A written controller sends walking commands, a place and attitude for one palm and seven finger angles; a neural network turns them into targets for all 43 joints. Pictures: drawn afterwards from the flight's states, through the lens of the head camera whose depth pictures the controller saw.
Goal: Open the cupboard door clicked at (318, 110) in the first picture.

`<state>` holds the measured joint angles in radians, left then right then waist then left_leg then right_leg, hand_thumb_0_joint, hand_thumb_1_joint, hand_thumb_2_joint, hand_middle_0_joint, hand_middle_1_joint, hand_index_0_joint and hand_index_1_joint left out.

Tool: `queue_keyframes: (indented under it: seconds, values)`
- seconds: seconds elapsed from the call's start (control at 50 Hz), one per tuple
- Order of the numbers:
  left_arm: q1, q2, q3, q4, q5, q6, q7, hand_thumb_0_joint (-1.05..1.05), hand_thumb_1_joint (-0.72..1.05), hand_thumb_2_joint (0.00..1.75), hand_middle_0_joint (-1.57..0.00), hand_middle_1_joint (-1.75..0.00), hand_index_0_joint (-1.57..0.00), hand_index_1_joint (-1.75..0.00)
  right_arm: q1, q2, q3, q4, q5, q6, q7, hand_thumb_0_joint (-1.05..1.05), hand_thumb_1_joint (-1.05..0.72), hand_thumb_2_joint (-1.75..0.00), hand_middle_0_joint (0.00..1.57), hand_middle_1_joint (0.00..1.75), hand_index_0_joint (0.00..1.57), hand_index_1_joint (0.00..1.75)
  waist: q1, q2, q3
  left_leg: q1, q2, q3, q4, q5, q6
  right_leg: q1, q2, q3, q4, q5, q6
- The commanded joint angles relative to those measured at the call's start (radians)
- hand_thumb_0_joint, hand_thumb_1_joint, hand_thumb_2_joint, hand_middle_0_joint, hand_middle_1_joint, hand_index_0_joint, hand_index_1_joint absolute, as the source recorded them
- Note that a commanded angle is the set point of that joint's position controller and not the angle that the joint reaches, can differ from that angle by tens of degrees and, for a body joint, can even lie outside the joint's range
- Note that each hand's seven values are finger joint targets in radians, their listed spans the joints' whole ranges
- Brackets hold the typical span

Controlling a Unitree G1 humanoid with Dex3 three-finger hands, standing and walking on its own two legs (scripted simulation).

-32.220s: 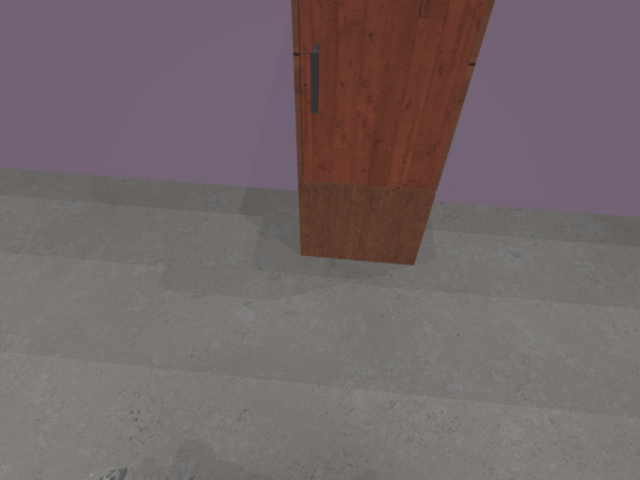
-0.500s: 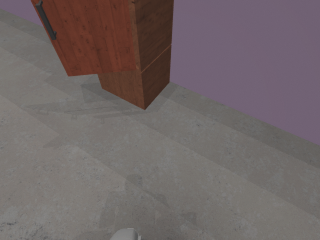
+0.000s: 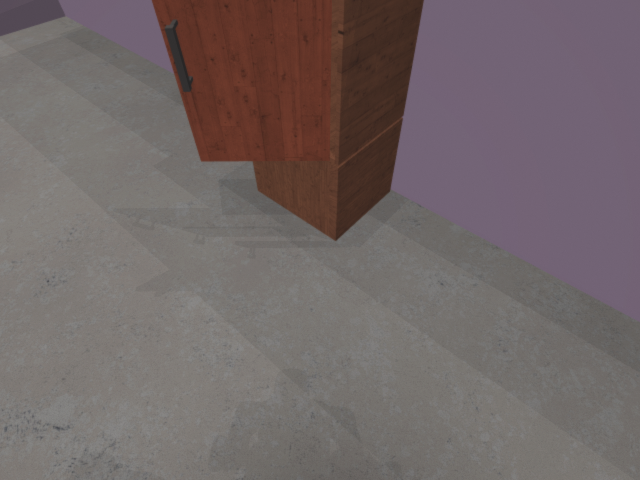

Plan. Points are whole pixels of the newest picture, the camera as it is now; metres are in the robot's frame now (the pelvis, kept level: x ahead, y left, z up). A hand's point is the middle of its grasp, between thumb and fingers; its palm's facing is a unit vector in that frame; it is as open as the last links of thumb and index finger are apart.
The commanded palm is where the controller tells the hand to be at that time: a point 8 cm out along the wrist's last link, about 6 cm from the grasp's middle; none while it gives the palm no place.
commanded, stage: take the last steps up to it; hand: left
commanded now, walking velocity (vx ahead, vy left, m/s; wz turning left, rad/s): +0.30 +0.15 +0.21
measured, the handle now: (180, 56) +1.04 +0.43 +0.02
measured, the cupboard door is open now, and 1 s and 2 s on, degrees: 41 41 41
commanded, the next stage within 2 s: come to a stop and stand still in 1.28 s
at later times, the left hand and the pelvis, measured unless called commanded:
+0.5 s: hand out of the picture +0.06 +0.27 -0.19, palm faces +0.19 -0.97 -0.18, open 7.4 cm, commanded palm none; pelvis +0.13 +0.10 -0.01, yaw +6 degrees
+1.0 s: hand (176, 322) +0.38 +0.29 -0.14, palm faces +0.12 -0.97 -0.22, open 7.2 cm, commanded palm none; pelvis +0.31 +0.10 +0.01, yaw +4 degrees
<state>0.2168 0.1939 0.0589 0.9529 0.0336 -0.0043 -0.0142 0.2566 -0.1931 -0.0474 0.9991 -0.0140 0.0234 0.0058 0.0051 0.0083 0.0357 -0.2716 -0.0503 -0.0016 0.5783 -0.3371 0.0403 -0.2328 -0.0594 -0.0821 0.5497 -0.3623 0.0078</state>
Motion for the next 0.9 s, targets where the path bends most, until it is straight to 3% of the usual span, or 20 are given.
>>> queue_keyframes:
  seconds: [0.0, 0.04, 0.1, 0.2, 0.26, 0.3, 0.32, 0.34, 0.36, 0.38, 0.4, 0.42, 0.46, 0.52, 0.72, 0.8, 0.82, 0.84, 0.86, 0.88]
  values:
    - [0.224, 0.227, 0.053, 0.008, -0.01, -0.036, 0.029, 0.0, 0.9, 0.9, -0.2, -0.3, -0.2, -0.3, -0.167, -0.134, -0.036, -0.14, -0.017, -0.023, 0.009, 0.0, -0.9, -0.9, 0.2, 0.3, 0.2, 0.3, 0.101, -0.214, 0.091, -0.518, 0.067, -0.082, 0.518, -0.162, -0.033, 0.194, -0.466, 0.617, -0.451, -0.387, -0.192]
    - [0.11, 0.14, 0.026, 0.001, -0.012, -0.053, 0.029, 0.0, 0.9, 0.9, -0.2, -0.3, -0.2, -0.3, -0.141, -0.113, -0.041, -0.103, -0.019, -0.01, 0.023, 0.0, -0.9, -0.9, 0.2, 0.3, 0.2, 0.3, 0.028, -0.193, 0.151, -0.484, 0.115, -0.082, 0.577, 0.034, -0.056, 0.077, -0.355, 0.378, -0.447, -0.202, -0.119]
    - [0.136, 0.114, 0.021, 0.027, -0.014, -0.073, 0.029, 0.0, 0.9, 0.9, -0.2, -0.3, -0.2, -0.3, -0.093, -0.072, -0.03, -0.062, -0.011, -0.008, 0.033, 0.0, -0.9, -0.9, 0.2, 0.3, 0.2, 0.3, 0.018, -0.166, 0.079, -0.435, 0.127, -0.009, 0.52, 0.119, -0.087, 0.159, -0.285, 0.131, -0.386, 0.199, -0.088]
    - [0.232, 0.134, 0.021, 0.098, -0.008, -0.08, 0.03, 0.0, 0.9, 0.9, -0.2, -0.3, -0.2, -0.3, -0.171, -0.023, -0.014, -0.081, -0.003, -0.016, 0.048, 0.0, -0.9, -0.9, 0.2, 0.3, 0.2, 0.3, 0.052, -0.158, 0.068, -0.387, 0.116, 0.087, 0.29, 0.131, -0.087, 0.227, -0.277, 0.003, -0.327, 0.451, -0.085]
    - [0.21, 0.147, 0.023, 0.111, -0.001, -0.072, 0.031, 0.0, 0.9, 0.9, -0.2, -0.3, -0.2, -0.3, -0.192, -0.019, -0.008, -0.095, -0.001, -0.028, 0.055, 0.0, -0.9, -0.9, 0.2, 0.3, 0.2, 0.3, 0.045, -0.223, 0.081, -0.27, 0.104, 0.117, 0.128, 0.112, -0.064, 0.185, -0.286, -0.02, -0.302, 0.412, -0.075]
    - [0.183, 0.161, 0.029, 0.106, -0.002, -0.064, 0.031, 0.0, 0.9, 0.9, -0.2, -0.3, -0.2, -0.3, -0.129, -0.038, -0.01, -0.08, -0.002, -0.041, 0.049, 0.0, -0.9, -0.9, 0.2, 0.3, 0.2, 0.3, 0.01, -0.218, 0.056, -0.111, 0.07, 0.148, 0.04, 0.089, -0.041, 0.136, -0.284, -0.044, -0.232, 0.437, -0.066]
    - [0.164, 0.167, 0.031, 0.104, -0.006, -0.061, 0.029, 0.0, 0.9, 0.9, -0.2, -0.3, -0.2, -0.3, -0.033, -0.058, -0.015, -0.051, -0.008, -0.049, 0.041, 0.0, -0.9, -0.9, 0.2, 0.3, 0.2, 0.3, -0.042, -0.186, 0.021, 0.048, 0.034, 0.184, -0.031, 0.12, -0.032, 0.076, -0.255, -0.079, -0.129, 0.473, -0.051]
    - [0.167, 0.138, 0.027, 0.098, -0.006, -0.056, 0.024, 0.0, 0.9, 0.9, -0.2, -0.3, -0.2, -0.3, 0.119, -0.117, -0.029, -0.003, -0.013, -0.055, 0.028, 0.0, -0.9, -0.9, 0.2, 0.3, 0.2, 0.3, -0.103, -0.061, -0.07, 0.251, 0.053, 0.16, -0.074, 0.099, -0.02, 0.016, -0.215, -0.11, 0.088, 0.455, -0.031]
    - [0.203, 0.073, 0.019, 0.078, -0.017, -0.047, 0.016, 0.0, 0.9, 0.9, -0.2, -0.3, -0.2, -0.3, 0.262, -0.248, -0.063, 0.026, -0.026, -0.063, 0.01, 0.0, -0.9, -0.9, 0.2, 0.3, 0.2, 0.3, -0.146, 0.229, -0.188, 0.456, 0.288, -0.172, -0.109, 0.086, 0.052, -0.211, -0.073, -0.152, 0.394, 0.042, 0.015]
    - [0.15, 0.04, 0.006, 0.032, -0.022, -0.044, 0.017, 0.0, 0.9, 0.9, -0.2, -0.3, -0.2, -0.3, 0.336, -0.296, -0.074, 0.039, -0.02, -0.056, -0.012, 0.0, -0.9, -0.9, 0.2, 0.3, 0.2, 0.3, -0.161, 0.285, -0.226, 0.471, 0.431, -0.407, -0.277, 0.047, 0.132, -0.35, 0.005, -0.056, 0.632, -0.262, 0.004]
    - [0.1, 0.027, 0.004, 0.01, -0.019, -0.045, 0.023, 0.0, 0.9, 0.9, -0.2, -0.3, -0.2, -0.3, 0.263, -0.292, -0.07, 0.031, -0.018, -0.055, -0.016, 0.0, -0.9, -0.9, 0.2, 0.3, 0.2, 0.3, -0.13, 0.212, -0.185, 0.356, 0.467, -0.417, -0.325, -0.106, 0.16, -0.398, -0.022, 0.018, 0.766, -0.241, -0.029]
    - [0.067, 0.02, 0.002, 0.016, -0.019, -0.041, 0.021, 0.0, 0.9, 0.9, -0.2, -0.3, -0.2, -0.3, 0.157, -0.243, -0.06, 0.001, -0.016, -0.057, -0.02, 0.0, -0.9, -0.9, 0.2, 0.3, 0.2, 0.3, -0.097, 0.235, -0.127, 0.242, 0.454, -0.383, -0.353, -0.214, 0.157, -0.444, -0.059, 0.048, 0.818, -0.149, -0.032]
    - [0.087, 0.029, 0.009, 0.045, -0.007, -0.033, 0.006, 0.0, 0.9, 0.9, -0.2, -0.3, -0.2, -0.3, 0.047, -0.145, -0.031, -0.027, -0.017, -0.07, -0.023, 0.0, -0.9, -0.9, 0.2, 0.3, 0.2, 0.3, -0.032, 0.154, -0.03, 0.03, 0.391, -0.245, -0.389, -0.18, 0.116, -0.37, -0.1, 0.057, 0.765, -0.033, -0.027]
    - [0.133, -0.003, 0.008, 0.063, -0.004, -0.014, 0.002, 0.0, 0.9, 0.9, -0.2, -0.3, -0.2, -0.3, 0.031, -0.1, -0.021, -0.017, -0.014, -0.089, -0.024, 0.0, -0.9, -0.9, 0.2, 0.3, 0.2, 0.3, 0.011, 0.098, -0.016, -0.012, 0.337, -0.105, -0.425, -0.029, 0.111, -0.321, -0.092, 0.044, 0.653, 0.057, -0.015]
    - [-0.069, 0.02, 0.01, -0.045, -0.006, -0.015, -0.008, 0.0, 0.9, 0.9, -0.2, -0.3, -0.2, -0.3, 0.096, -0.11, -0.023, 0.016, -0.019, -0.089, -0.014, 0.0, -0.9, -0.9, 0.2, 0.3, 0.2, 0.3, -0.01, 0.02, 0.043, 0.057, 0.346, -0.043, -0.442, 0.01, 0.151, -0.205, -0.055, 0.02, 0.17, 0.11, -0.008]
    - [0.003, 0.043, 0.013, -0.022, -0.004, -0.032, -0.005, 0.0, 0.9, 0.9, -0.2, -0.3, -0.2, -0.3, 0.105, -0.098, -0.013, 0.04, -0.016, -0.082, -0.015, 0.0, -0.9, -0.9, 0.2, 0.3, 0.2, 0.3, 0.024, 0.008, 0.014, 0.051, 0.264, 0.02, -0.252, 0.075, 0.081, 0.017, 0.001, -0.027, -0.049, 0.142, -0.022]
    - [0.093, 0.085, 0.024, 0.008, -0.003, -0.042, 0.0, 0.0, 0.9, 0.9, -0.2, -0.3, -0.2, -0.3, 0.102, -0.075, -0.007, 0.041, -0.007, -0.087, -0.013, 0.0, -0.9, -0.9, 0.2, 0.3, 0.2, 0.3, 0.061, -0.054, -0.034, -0.04, 0.196, 0.087, -0.084, 0.104, 0.042, 0.201, -0.046, 0.054, -0.104, 0.149, -0.051]
    - [0.218, 0.166, 0.041, 0.046, -0.002, -0.055, 0.007, 0.0, 0.9, 0.9, -0.2, -0.3, -0.2, -0.3, 0.1, -0.041, -0.002, 0.017, 0.001, -0.092, -0.007, 0.0, -0.9, -0.9, 0.2, 0.3, 0.2, 0.3, 0.097, -0.23, -0.09, -0.262, 0.084, 0.174, 0.168, 0.0, -0.013, 0.415, -0.257, 0.345, -0.179, 0.201, -0.149]
    - [0.299, 0.204, 0.051, 0.07, -0.015, -0.058, 0.017, 0.0, 0.9, 0.9, -0.2, -0.3, -0.2, -0.3, 0.052, -0.064, -0.002, -0.007, -0.004, -0.086, -0.004, 0.0, -0.9, -0.9, 0.2, 0.3, 0.2, 0.3, 0.122, -0.332, -0.089, -0.383, 0.051, 0.144, 0.418, -0.274, -0.037, 0.455, -0.399, 0.54, -0.282, 0.305, -0.24]
    - [0.261, 0.174, 0.043, 0.071, -0.016, -0.063, 0.026, 0.0, 0.9, 0.9, -0.2, -0.3, -0.2, -0.3, 0.003, -0.08, -0.012, -0.005, -0.007, -0.085, -0.007, 0.0, -0.9, -0.9, 0.2, 0.3, 0.2, 0.3, 0.111, -0.257, -0.061, -0.432, 0.091, 0.031, 0.537, -0.213, -0.035, 0.396, -0.388, 0.512, -0.281, 0.394, -0.254]
